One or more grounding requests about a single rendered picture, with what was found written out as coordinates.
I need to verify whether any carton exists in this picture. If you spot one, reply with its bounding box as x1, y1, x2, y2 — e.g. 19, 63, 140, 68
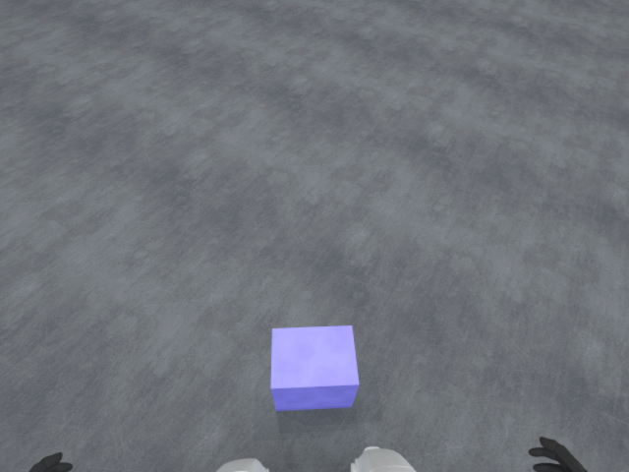
270, 325, 359, 411

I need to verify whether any right robot thigh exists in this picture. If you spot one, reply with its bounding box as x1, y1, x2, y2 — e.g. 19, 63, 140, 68
351, 448, 417, 472

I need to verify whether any right robot hand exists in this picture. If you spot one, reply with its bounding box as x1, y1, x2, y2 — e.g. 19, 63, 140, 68
529, 437, 588, 472

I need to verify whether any left robot hand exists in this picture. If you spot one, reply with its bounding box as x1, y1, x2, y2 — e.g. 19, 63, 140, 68
29, 452, 73, 472

